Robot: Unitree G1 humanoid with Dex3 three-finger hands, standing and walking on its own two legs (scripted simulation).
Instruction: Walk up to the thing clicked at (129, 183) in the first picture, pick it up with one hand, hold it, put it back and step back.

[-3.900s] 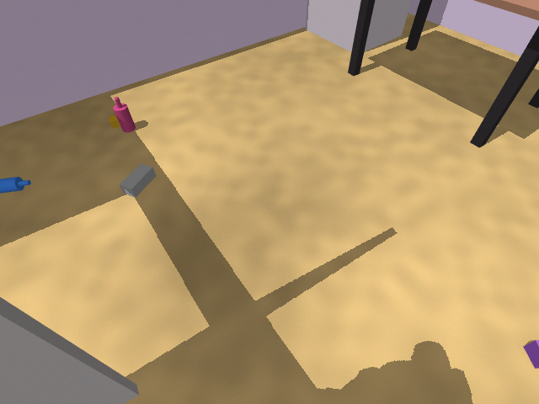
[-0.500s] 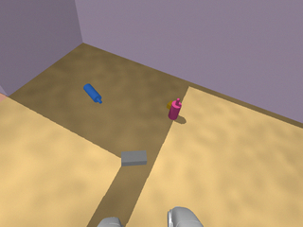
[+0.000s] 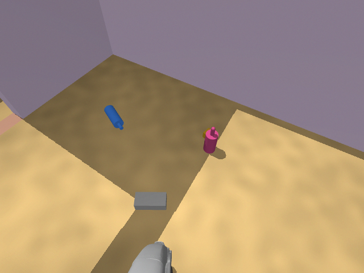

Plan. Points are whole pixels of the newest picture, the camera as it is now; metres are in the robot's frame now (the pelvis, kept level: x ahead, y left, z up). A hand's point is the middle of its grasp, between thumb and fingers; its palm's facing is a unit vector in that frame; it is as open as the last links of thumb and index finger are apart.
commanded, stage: walk up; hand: left
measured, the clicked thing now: (150, 200) +0.51 +0.24 -0.73
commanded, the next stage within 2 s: none
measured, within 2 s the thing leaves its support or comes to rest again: neither
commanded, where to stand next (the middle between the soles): +0.14 -0.03 m, yaw +4 degrees
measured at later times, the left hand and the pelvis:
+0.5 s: hand (113, 266) +0.13 +0.20 -0.14, palm faces +0.03 -0.89 -0.46, open 7.3 cm; pelvis +0.07 -0.09 -0.02, yaw +4 degrees
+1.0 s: hand out of the picture +0.11 +0.24 -0.17, palm faces +0.10 -0.91 -0.40, open 7.3 cm; pelvis +0.08 -0.05 -0.01, yaw +7 degrees
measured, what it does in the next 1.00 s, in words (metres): steps on the spot: left foot, then right foot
